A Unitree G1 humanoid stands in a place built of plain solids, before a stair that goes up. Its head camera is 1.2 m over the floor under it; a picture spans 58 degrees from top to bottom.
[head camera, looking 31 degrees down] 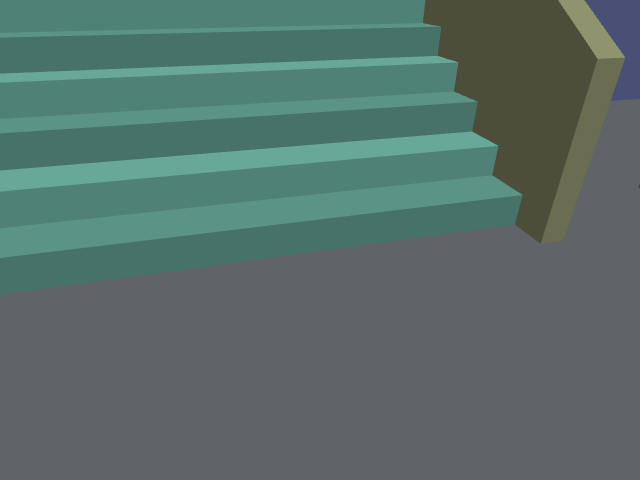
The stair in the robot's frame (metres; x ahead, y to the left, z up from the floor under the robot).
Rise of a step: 0.19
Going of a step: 0.29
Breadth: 2.94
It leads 14 degrees to the left of straight ahead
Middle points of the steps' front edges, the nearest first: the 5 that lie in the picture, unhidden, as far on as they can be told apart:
1.81 0.31 0.19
2.09 0.38 0.37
2.37 0.45 0.56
2.65 0.52 0.74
2.92 0.59 0.93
